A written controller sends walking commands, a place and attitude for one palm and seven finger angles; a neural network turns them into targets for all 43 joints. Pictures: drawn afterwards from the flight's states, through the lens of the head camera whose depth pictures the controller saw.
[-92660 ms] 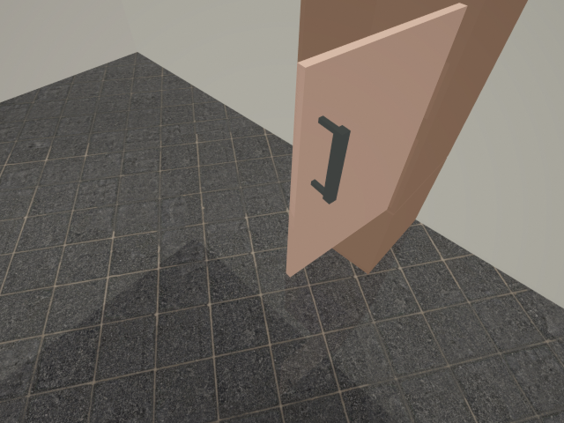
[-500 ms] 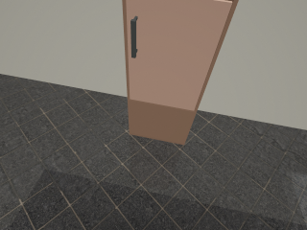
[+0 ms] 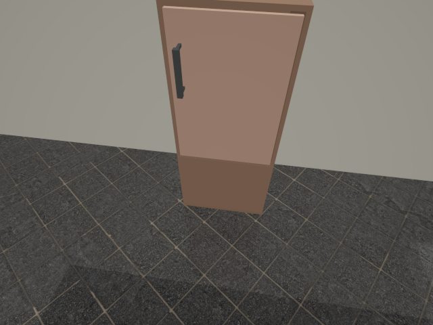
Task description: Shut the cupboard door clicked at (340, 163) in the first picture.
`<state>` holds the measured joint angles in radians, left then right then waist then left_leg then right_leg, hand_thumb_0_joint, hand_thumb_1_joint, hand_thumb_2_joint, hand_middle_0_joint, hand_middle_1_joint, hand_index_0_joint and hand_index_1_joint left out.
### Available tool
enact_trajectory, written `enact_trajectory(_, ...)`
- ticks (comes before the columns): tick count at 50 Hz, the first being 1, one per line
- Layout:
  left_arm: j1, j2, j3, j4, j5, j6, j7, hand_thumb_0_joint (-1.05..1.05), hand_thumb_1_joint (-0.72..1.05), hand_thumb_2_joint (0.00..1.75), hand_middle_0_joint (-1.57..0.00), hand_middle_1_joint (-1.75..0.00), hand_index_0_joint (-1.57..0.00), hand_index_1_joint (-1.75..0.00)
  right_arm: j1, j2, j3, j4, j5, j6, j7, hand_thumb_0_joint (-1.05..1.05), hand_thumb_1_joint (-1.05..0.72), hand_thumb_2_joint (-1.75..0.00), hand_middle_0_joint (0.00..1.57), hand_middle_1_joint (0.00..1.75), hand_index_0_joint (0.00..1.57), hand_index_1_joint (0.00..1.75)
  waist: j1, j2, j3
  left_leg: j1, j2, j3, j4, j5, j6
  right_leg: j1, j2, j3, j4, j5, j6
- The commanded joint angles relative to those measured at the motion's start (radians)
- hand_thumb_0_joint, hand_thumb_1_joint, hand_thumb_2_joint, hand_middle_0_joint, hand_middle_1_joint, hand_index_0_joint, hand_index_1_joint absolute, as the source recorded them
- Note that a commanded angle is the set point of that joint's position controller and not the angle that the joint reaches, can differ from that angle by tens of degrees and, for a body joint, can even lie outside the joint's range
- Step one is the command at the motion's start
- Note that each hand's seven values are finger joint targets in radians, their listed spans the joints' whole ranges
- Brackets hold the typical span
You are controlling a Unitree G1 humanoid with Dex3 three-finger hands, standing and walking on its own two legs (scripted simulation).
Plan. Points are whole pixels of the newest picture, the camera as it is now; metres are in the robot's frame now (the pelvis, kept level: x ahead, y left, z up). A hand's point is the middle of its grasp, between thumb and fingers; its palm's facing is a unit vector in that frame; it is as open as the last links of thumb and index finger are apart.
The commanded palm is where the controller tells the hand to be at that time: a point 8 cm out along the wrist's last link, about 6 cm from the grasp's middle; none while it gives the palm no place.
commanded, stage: let the arm hang, fingers relaxed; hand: left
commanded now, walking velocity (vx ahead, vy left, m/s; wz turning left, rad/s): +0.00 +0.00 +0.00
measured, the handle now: (179, 71) +0.84 +0.16 +0.07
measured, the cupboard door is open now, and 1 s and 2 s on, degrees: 0 0 0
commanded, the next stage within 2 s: look to check the result in 0.16 s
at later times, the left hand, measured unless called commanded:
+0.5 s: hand out of the picture +0.00 +0.16 -0.17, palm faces +0.04 -0.98 -0.19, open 7.4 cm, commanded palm none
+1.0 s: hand out of the picture +0.04 +0.17 -0.17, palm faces +0.02 -0.98 -0.19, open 7.4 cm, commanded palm none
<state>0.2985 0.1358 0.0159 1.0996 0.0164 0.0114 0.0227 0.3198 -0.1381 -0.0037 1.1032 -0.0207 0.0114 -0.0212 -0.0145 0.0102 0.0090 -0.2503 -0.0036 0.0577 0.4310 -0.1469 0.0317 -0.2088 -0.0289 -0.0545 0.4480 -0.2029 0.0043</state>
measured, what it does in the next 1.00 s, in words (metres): stands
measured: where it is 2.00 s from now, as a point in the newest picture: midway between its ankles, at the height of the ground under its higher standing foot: outside the picture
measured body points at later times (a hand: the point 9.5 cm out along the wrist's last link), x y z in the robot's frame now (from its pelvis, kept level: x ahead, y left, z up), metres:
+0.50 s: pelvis +0.02 -0.01 +0.00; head +0.03 -0.01 +0.45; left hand +0.00 +0.22 -0.16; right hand +0.02 -0.22 -0.16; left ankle +0.06 +0.10 -0.74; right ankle +0.03 -0.12 -0.74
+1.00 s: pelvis +0.04 -0.01 +0.01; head +0.04 -0.01 +0.45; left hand +0.04 +0.22 -0.15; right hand +0.04 -0.23 -0.16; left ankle +0.06 +0.10 -0.74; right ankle +0.03 -0.12 -0.74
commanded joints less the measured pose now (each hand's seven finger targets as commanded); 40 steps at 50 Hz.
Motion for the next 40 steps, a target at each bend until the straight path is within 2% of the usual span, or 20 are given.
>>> enact_trajectory(1, 0.078, 0.109, 0.025, -0.006, 0.002, -0.015, 0.009, 0.00, 0.90, 0.90, -0.20, -0.30, -0.20, -0.30, 0.048, -0.091, -0.021, -0.029, -0.001, -0.014, -0.008, 0.00, -0.90, -0.90, 0.20, 0.30, 0.20, 0.30, 0.013, 0.014, 0.098, -0.050, 0.092, -0.143, -0.152, -0.190, 0.002, -0.046, -0.062, 0.093, -0.121, -0.118, -0.039)
enact_trajectory(3, 0.075, 0.104, 0.025, -0.006, 0.002, -0.017, 0.010, 0.00, 0.90, 0.90, -0.20, -0.30, -0.20, -0.30, 0.047, -0.089, -0.021, -0.028, 0.000, -0.014, -0.008, 0.00, -0.90, -0.90, 0.20, 0.30, 0.20, 0.30, 0.011, 0.003, 0.096, -0.034, 0.092, -0.136, -0.144, -0.172, -0.001, -0.051, -0.065, 0.092, -0.127, -0.120, -0.041)
enact_trajectory(4, 0.073, 0.103, 0.023, -0.002, 0.001, -0.016, 0.009, 0.00, 0.90, 0.90, -0.20, -0.30, -0.20, -0.30, 0.049, -0.088, -0.019, -0.027, 0.000, -0.014, -0.009, 0.00, -0.90, -0.90, 0.20, 0.30, 0.20, 0.30, 0.011, 0.025, 0.101, -0.034, 0.091, -0.137, -0.148, -0.176, -0.001, -0.053, -0.063, 0.093, -0.127, -0.118, -0.040)
enact_trajectory(6, 0.073, 0.103, 0.024, 0.000, 0.001, -0.016, 0.009, 0.00, 0.90, 0.90, -0.20, -0.30, -0.20, -0.30, 0.048, -0.089, -0.020, -0.026, 0.000, -0.012, -0.010, 0.00, -0.90, -0.90, 0.20, 0.30, 0.20, 0.30, 0.010, 0.031, 0.105, -0.037, 0.091, -0.135, -0.152, -0.190, -0.003, -0.050, -0.062, 0.092, -0.132, -0.121, -0.040)
enact_trajectory(12, 0.072, 0.111, 0.025, 0.003, 0.000, -0.024, 0.009, 0.00, 0.90, 0.90, -0.20, -0.30, -0.20, -0.30, 0.047, -0.102, -0.022, -0.027, 0.005, -0.017, -0.011, 0.00, -0.90, -0.90, 0.20, 0.30, 0.20, 0.30, 0.008, -0.017, 0.063, 0.020, 0.091, -0.120, -0.121, -0.088, -0.002, -0.034, -0.068, 0.092, -0.135, -0.072, -0.043)
enact_trajectory(17, 0.072, 0.115, 0.021, 0.011, -0.002, -0.027, 0.010, 0.00, 0.90, 0.90, -0.20, -0.30, -0.20, -0.30, 0.032, -0.106, -0.020, -0.020, 0.006, -0.017, -0.011, 0.00, -0.90, -0.90, 0.20, 0.30, 0.20, 0.30, 0.008, -0.016, 0.062, 0.050, 0.093, -0.111, -0.108, -0.034, -0.004, -0.031, -0.073, 0.094, -0.143, -0.046, -0.043)
enact_trajectory(23, 0.067, 0.112, 0.018, 0.020, -0.002, -0.026, 0.011, 0.00, 0.90, 0.90, -0.20, -0.30, -0.20, -0.30, 0.018, -0.100, -0.017, -0.010, 0.005, -0.015, -0.011, 0.00, -0.90, -0.90, 0.20, 0.30, 0.20, 0.30, 0.004, -0.004, 0.080, 0.052, 0.094, -0.106, -0.117, -0.048, -0.006, -0.032, -0.076, 0.095, -0.155, -0.055, -0.042)
enact_trajectory(24, 0.067, 0.111, 0.018, 0.020, -0.002, -0.026, 0.011, 0.00, 0.90, 0.90, -0.20, -0.30, -0.20, -0.30, 0.020, -0.097, -0.016, -0.009, 0.005, -0.015, -0.012, 0.00, -0.90, -0.90, 0.20, 0.30, 0.20, 0.30, 0.005, -0.020, 0.082, 0.050, 0.094, -0.106, -0.119, -0.050, -0.006, -0.029, -0.076, 0.095, -0.156, -0.055, -0.041)
enact_trajectory(32, 0.065, 0.125, 0.018, 0.020, -0.002, -0.029, 0.011, 0.00, 0.90, 0.90, -0.20, -0.30, -0.20, -0.30, -0.001, -0.121, -0.016, -0.009, 0.008, -0.021, -0.013, 0.00, -0.90, -0.90, 0.20, 0.30, 0.20, 0.30, 0.011, -0.019, 0.063, 0.073, 0.100, -0.107, -0.116, 0.020, -0.004, 0.000, -0.074, 0.092, -0.149, 0.008, -0.039)
enact_trajectory(36, 0.055, 0.117, 0.016, 0.023, -0.003, -0.027, 0.010, 0.00, 0.90, 0.90, -0.20, -0.30, -0.20, -0.30, -0.004, -0.116, -0.012, -0.004, 0.005, -0.023, -0.014, 0.00, -0.90, -0.90, 0.20, 0.30, 0.20, 0.30, 0.009, 0.002, 0.066, 0.070, 0.101, -0.109, -0.127, 0.011, -0.006, 0.015, -0.074, 0.092, -0.149, 0.011, -0.037)
enact_trajectory(40, 0.048, 0.117, 0.016, 0.024, -0.003, -0.026, 0.010, 0.00, 0.90, 0.90, -0.20, -0.30, -0.20, -0.30, -0.006, -0.119, -0.012, -0.003, 0.005, -0.022, -0.015, 0.00, -0.90, -0.90, 0.20, 0.30, 0.20, 0.30, 0.009, -0.012, 0.082, 0.068, 0.102, -0.109, -0.133, 0.005, -0.007, 0.014, -0.074, 0.091, -0.155, 0.006, -0.038)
